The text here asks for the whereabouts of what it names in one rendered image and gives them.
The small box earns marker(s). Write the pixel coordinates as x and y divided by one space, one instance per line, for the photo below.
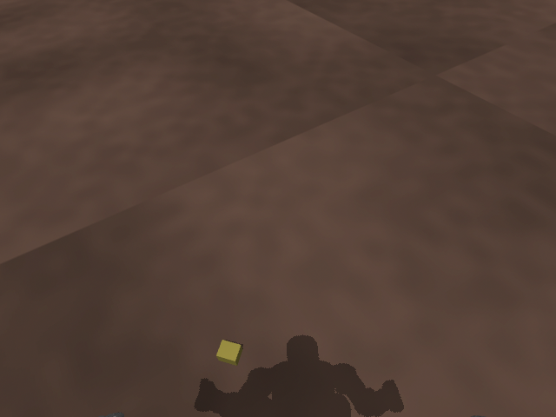
229 352

